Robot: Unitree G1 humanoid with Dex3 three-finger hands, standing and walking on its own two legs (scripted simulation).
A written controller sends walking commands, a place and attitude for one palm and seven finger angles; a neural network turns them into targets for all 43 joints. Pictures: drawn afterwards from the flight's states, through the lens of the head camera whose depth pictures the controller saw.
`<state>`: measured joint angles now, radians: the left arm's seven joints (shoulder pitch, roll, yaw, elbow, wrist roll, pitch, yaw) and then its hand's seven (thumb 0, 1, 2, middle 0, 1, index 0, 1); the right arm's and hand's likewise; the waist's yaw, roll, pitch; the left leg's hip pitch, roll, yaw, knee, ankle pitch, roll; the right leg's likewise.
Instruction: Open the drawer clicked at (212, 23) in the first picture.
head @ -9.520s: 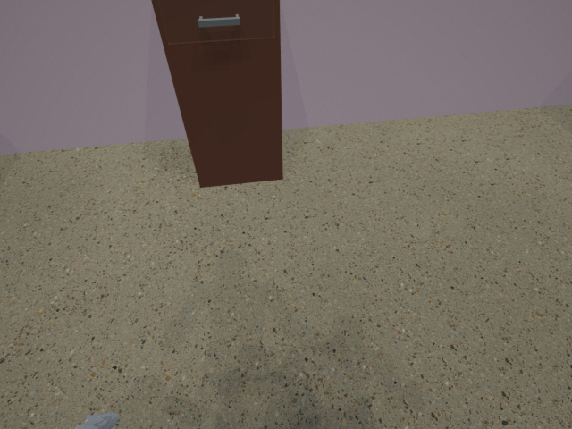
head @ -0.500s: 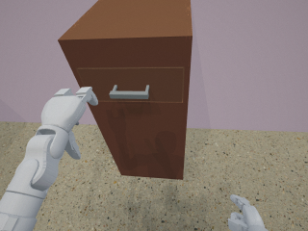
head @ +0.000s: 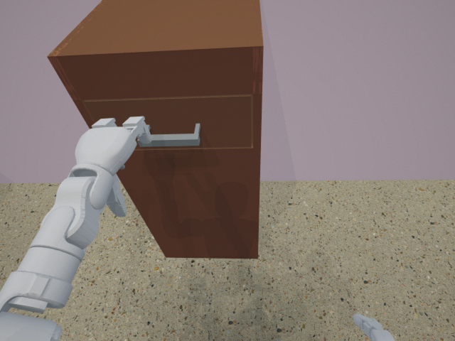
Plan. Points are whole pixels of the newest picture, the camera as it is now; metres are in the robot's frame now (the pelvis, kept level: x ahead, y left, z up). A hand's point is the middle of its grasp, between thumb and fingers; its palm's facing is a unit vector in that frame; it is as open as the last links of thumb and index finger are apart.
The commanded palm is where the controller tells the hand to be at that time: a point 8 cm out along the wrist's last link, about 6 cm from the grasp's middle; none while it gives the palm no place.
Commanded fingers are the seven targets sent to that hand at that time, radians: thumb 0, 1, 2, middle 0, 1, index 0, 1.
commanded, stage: move the hooked fingers above the handle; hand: left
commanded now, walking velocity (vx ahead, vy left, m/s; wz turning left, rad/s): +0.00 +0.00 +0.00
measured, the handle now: (170, 134) +0.55 +0.19 +0.04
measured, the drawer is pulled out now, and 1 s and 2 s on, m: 0.00 0.00 0.00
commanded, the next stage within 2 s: lower the fingers behind the handle in 1.72 s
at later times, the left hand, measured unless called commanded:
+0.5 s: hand (143, 147) +0.43 +0.21 +0.11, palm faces +0.02 -0.04 -1.00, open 13.8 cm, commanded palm +0.42 +0.22 +0.17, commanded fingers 0.00 -0.50 0.30 -0.30 -1.20 -0.30 -1.20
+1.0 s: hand (153, 134) +0.49 +0.20 +0.09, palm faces -0.01 -0.01 -1.00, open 13.8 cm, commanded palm +0.47 +0.20 +0.15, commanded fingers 0.00 -0.50 0.30 -0.30 -1.20 -0.30 -1.20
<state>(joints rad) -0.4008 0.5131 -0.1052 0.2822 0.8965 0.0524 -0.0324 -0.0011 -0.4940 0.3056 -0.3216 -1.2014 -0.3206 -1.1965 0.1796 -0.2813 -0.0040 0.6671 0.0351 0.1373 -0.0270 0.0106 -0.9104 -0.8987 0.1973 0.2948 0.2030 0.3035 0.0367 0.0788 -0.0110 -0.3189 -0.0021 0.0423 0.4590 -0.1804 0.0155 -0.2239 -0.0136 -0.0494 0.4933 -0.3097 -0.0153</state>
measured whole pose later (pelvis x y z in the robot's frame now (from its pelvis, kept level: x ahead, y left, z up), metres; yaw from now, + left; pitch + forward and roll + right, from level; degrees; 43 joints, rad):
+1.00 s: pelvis +0.01 +0.00 -0.01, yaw -1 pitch +11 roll +0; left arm -0.83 0.50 -0.11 0.90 1.00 0.02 0.11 0.00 -0.49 0.31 -0.32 -1.20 -0.32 -1.20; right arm 0.31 -0.27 -0.05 0.70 0.03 0.15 -0.03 0.01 -0.91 -0.90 0.20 0.29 0.20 0.30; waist -0.07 0.05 -0.09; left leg -0.54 0.02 0.05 0.61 -0.25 0.01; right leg -0.44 0.00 -0.04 0.62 -0.37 -0.02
